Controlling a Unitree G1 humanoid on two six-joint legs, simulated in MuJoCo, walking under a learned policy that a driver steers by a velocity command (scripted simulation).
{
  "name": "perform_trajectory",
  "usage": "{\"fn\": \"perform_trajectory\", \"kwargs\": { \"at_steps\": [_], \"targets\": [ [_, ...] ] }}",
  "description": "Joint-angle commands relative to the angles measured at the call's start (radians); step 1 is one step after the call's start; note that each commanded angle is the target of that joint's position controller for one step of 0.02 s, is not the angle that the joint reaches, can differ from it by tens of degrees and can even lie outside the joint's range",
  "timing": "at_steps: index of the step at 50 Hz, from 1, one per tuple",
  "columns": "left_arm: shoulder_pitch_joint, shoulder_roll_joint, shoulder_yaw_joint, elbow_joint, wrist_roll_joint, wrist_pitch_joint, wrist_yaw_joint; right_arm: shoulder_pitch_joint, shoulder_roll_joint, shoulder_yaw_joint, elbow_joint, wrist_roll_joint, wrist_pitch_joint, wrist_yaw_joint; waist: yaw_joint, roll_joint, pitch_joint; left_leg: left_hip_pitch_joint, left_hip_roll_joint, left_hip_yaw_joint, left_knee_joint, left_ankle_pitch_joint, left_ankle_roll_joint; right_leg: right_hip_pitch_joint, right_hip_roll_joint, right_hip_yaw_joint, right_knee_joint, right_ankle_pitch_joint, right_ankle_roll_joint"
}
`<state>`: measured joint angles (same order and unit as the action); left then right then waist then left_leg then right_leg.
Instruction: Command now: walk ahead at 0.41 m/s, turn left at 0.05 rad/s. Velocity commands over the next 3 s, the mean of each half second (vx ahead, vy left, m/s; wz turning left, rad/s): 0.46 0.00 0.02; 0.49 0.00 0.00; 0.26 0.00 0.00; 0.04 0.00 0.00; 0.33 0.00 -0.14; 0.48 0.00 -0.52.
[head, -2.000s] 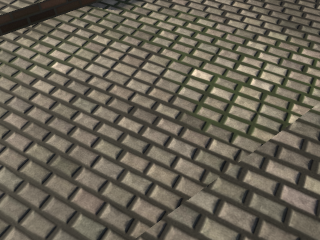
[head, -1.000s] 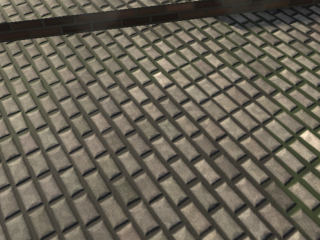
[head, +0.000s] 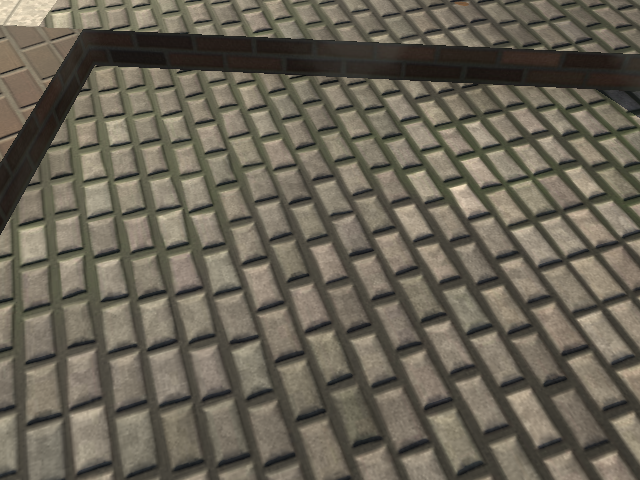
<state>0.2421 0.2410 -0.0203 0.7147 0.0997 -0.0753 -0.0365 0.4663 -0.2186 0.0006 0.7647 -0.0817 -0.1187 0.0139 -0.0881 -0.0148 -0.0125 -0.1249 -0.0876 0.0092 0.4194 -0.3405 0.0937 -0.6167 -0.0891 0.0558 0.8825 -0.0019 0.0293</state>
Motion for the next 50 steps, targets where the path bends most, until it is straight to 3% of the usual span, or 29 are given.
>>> {"fn": "perform_trajectory", "kwargs": {
  "at_steps": [1, 4, 6, 8, 11, 12, 13, 14, 15, 16, 17, 18, 19, 20, 21, 22, 23, 24, 26, 30, 34, 37, 38, 39, 40, 41, 43, 45, 50],
  "targets": [
    [-0.234, 0.023, 0.004, -0.127, -0.014, -0.024, 0.012, 0.299, -0.054, -0.012, 0.094, 0.011, 0.0, -0.025, -0.133, 0.051, 0.104, 0.498, 0.361, -0.381, 0.032, 0.093, 0.211, -0.622, -0.074, 0.111, -0.229, 0.164, 0.025],
    [-0.18, -0.016, -0.015, -0.092, 0.0, -0.002, -0.013, 0.182, -0.035, 0.017, 0.065, 0.001, 0.017, 0.008, -0.068, 0.051, 0.122, -0.181, 0.188, -0.187, 0.058, -0.037, 0.182, -0.028, -0.028, -0.049, -0.337, 0.497, -0.024],
    [-0.14, 0.042, -0.002, -0.106, -0.003, 0.028, -0.031, 0.065, -0.075, 0.018, 0.045, -0.014, 0.0, 0.048, 0.023, 0.071, 0.152, -0.511, 0.2, -0.217, 0.05, -0.167, 0.18, 0.26, -0.024, -0.036, -0.175, 0.477, -0.039],
    [-0.165, 0.095, 0.006, -0.118, -0.004, 0.039, -0.027, 0.067, -0.12, 0.008, 0.064, 0.007, -0.024, 0.039, 0.015, 0.01, 0.19, -0.354, 0.242, -0.258, 0.148, -0.21, 0.143, 0.169, -0.049, -0.016, -0.275, 0.343, -0.042],
    [-0.256, 0.075, -0.005, -0.102, 0.0, 0.046, -0.022, 0.212, -0.12, 0.015, 0.158, 0.024, 0.005, -0.005, -0.09, 0.029, 0.208, -0.045, 0.264, -0.31, 0.293, -0.18, 0.087, 0.075, -0.086, 0.012, -0.526, 0.367, -0.045],
    [-0.317, 0.111, 0.048, -0.108, -0.224, 0.016, -0.021, 0.127, -0.159, -0.046, 0.161, 0.141, 0.065, -0.048, -0.073, 0.002, 0.223, -0.053, 0.23, -0.286, 0.405, 0.104, 0.06, 0.076, -0.035, 0.066, -0.581, 0.281, -0.036],
    [-0.187, 0.128, 0.055, -0.062, -0.223, -0.003, -0.012, 0.139, -0.151, -0.042, 0.172, 0.128, 0.091, -0.059, -0.01, -0.064, 0.112, -0.046, 0.2, -0.215, 0.594, 0.229, 0.036, 0.25, -0.011, -0.011, -0.618, 0.368, -0.044],
    [0.047, 0.141, 0.073, 0.009, -0.184, -0.008, -0.003, 0.172, -0.106, -0.037, 0.197, 0.111, 0.09, -0.055, 0.078, -0.073, -0.021, -0.174, 0.154, -0.159, 0.843, 0.159, 0.002, 0.556, -0.014, -0.069, -0.536, 0.495, -0.055],
    [0.299, 0.16, 0.083, 0.098, -0.146, -0.001, -0.003, 0.221, -0.059, -0.035, 0.222, 0.109, 0.075, -0.043, 0.17, -0.164, -0.188, -0.471, 0.049, -0.072, 1.234, -0.316, -0.063, 0.964, -0.11, -0.012, -0.343, 0.799, -0.102],
    [0.371, 0.221, 0.097, 0.136, -0.134, 0.011, -0.009, 0.319, -0.014, -0.018, 0.205, 0.135, 0.042, -0.026, 0.166, -0.314, -0.355, -0.797, 0.049, -0.166, 1.631, -0.555, -0.113, 1.269, -0.254, 0.155, -0.083, 0.88, -0.215],
    [0.4, 0.275, 0.125, 0.168, -0.145, 0.035, -0.011, 0.296, -0.075, -0.022, 0.136, 0.164, 0.004, -0.018, 0.186, -0.356, -0.48, -0.906, 0.065, -0.186, 1.734, -0.471, -0.117, 1.275, -0.338, 0.399, -0.24, 0.469, -0.335],
    [0.391, 0.295, 0.136, 0.212, -0.15, 0.05, -0.005, 0.134, -0.052, -0.018, 0.053, 0.191, -0.003, -0.033, 0.185, -0.256, -0.422, -1.053, 0.101, -0.101, 1.719, -0.356, -0.125, 1.181, -0.395, 0.548, -0.464, -0.133, -0.394],
    [0.247, 0.187, 0.106, 0.188, -0.139, 0.053, 0.016, -0.037, -0.07, -0.028, 0.021, 0.17, 0.011, -0.069, 0.165, -0.029, -0.228, -1.077, 0.152, -0.001, 1.678, -0.222, -0.13, 0.945, -0.335, 0.521, -0.595, -0.287, -0.345],
    [0.161, 0.184, 0.095, 0.179, -0.113, 0.035, 0.023, -0.058, -0.052, -0.025, 0.002, 0.157, 0.022, -0.082, 0.12, -0.029, -0.163, -1.011, 0.165, -0.029, 1.683, -0.143, -0.131, 0.754, -0.388, 0.547, -0.595, -0.187, -0.387],
    [0.059, 0.128, 0.073, 0.158, -0.103, 0.01, 0.012, -0.062, -0.048, -0.025, 0.008, 0.123, 0.042, -0.084, 0.057, 0.083, -0.092, -0.91, 0.22, -0.081, 1.515, -0.076, -0.109, 0.544, -0.362, 0.491, -0.59, -0.158, -0.359],
    [0.023, 0.058, 0.054, 0.179, -0.11, -0.006, 0.008, -0.112, -0.013, -0.026, 0.0, 0.116, 0.056, -0.078, 0.035, 0.015, -0.002, -0.905, 0.238, -0.127, 1.445, -0.035, -0.078, 0.406, -0.314, 0.399, -0.573, -0.141, -0.308],
    [-0.029, 0.028, 0.04, 0.182, -0.104, -0.021, 0.002, -0.119, -0.035, -0.037, -0.005, 0.125, 0.062, -0.07, -0.002, -0.022, 0.06, -0.858, 0.262, -0.143, 1.234, 0.05, -0.051, 0.287, -0.236, 0.284, -0.619, -0.225, -0.244],
    [-0.068, 0.069, 0.049, 0.175, -0.099, -0.027, 0.012, -0.164, -0.043, -0.042, -0.028, 0.11, 0.059, -0.066, -0.011, -0.071, 0.132, -0.729, 0.241, -0.107, 0.938, 0.148, -0.071, 0.121, -0.137, 0.14, -0.689, -0.186, -0.219],
    [-0.015, 0.121, 0.062, 0.184, -0.084, -0.03, 0.047, -0.221, -0.045, -0.051, -0.033, 0.065, 0.043, -0.055, 0.019, -0.075, 0.071, -0.501, 0.211, -0.054, 0.592, 0.393, -0.108, 0.088, -0.062, 0.034, -0.691, -0.003, -0.229],
    [0.076, 0.182, 0.096, 0.215, -0.138, -0.014, 0.066, -0.378, -0.025, -0.037, -0.084, 0.107, 0.047, -0.021, 0.082, -0.046, 0.06, -0.474, 0.183, -0.063, 0.276, 0.442, -0.107, 0.337, -0.15, 0.076, -0.718, 0.011, -0.242],
    [0.17, 0.17, 0.111, 0.248, -0.134, 0.008, 0.05, -0.522, -0.074, -0.056, -0.137, 0.103, 0.043, 0.005, 0.146, -0.013, 0.099, -0.502, 0.157, -0.033, 0.148, 0.327, -0.052, 0.508, -0.188, 0.096, -0.644, -0.033, -0.213],
    [0.165, 0.166, 0.11, 0.249, -0.124, 0.021, 0.043, -0.33, -0.14, -0.094, -0.086, 0.097, 0.04, 0.0, 0.049, -0.025, -0.048, -0.147, 0.097, 0.024, 0.09, 0.233, 0.008, 0.502, -0.096, 0.015, -0.369, 0.233, -0.16],
    [0.173, 0.114, 0.092, 0.222, -0.1, 0.009, 0.041, -0.119, -0.227, -0.122, -0.045, 0.086, 0.039, -0.007, -0.018, 0.069, -0.218, 0.237, 0.267, -0.17, 0.16, 0.365, 0.096, 0.255, -0.024, -0.052, -0.036, 0.113, -0.109],
    [0.212, 0.02, 0.057, 0.208, -0.102, -0.018, 0.032, 0.014, -0.297, -0.143, 0.011, 0.101, 0.045, 0.003, -0.03, 0.319, -0.368, 0.536, 0.464, -0.605, 0.002, 0.119, 0.229, -0.099, 0.121, -0.073, 0.311, -0.465, -0.05],
    [0.152, 0.122, 0.087, 0.216, -0.123, -0.039, 0.026, 0.05, -0.223, -0.123, 0.015, 0.097, 0.045, 0.005, -0.059, 0.241, -0.358, 0.559, 0.46, -0.712, -0.073, 0.016, 0.219, -0.233, 0.095, 0.05, 0.429, -0.568, -0.064],
    [0.051, 0.158, 0.101, 0.183, -0.14, -0.046, 0.03, -0.057, -0.197, -0.111, 0.0, 0.09, 0.045, 0.0, -0.037, 0.187, -0.209, 0.431, 0.436, -0.581, -0.091, 0.078, 0.18, -0.303, 0.049, 0.024, 0.443, -0.478, -0.075],
    [-0.011, 0.132, 0.104, 0.167, -0.116, -0.03, 0.044, -0.23, -0.148, -0.097, -0.03, 0.079, 0.044, 0.001, 0.046, 0.078, -0.077, 0.117, 0.37, -0.399, -0.156, 0.249, 0.15, -0.178, -0.023, 0.006, 0.316, -0.321, -0.069],
    [0.023, 0.097, 0.104, 0.179, -0.114, -0.003, 0.05, -0.275, -0.114, -0.093, -0.021, 0.077, 0.034, 0.005, 0.103, 0.099, -0.057, -0.014, 0.323, -0.309, -0.22, 0.266, 0.131, -0.058, -0.045, 0.01, 0.232, -0.267, -0.066],
    [-0.101, 0.069, 0.103, 0.146, -0.1, 0.007, 0.049, -0.182, -0.146, -0.105, 0.054, 0.089, 0.02, -0.018, 0.093, 0.067, -0.003, -0.015, 0.312, -0.2, -0.286, 0.339, 0.134, -0.114, -0.038, 0.007, -0.015, -0.043, -0.047]
  ]
}}
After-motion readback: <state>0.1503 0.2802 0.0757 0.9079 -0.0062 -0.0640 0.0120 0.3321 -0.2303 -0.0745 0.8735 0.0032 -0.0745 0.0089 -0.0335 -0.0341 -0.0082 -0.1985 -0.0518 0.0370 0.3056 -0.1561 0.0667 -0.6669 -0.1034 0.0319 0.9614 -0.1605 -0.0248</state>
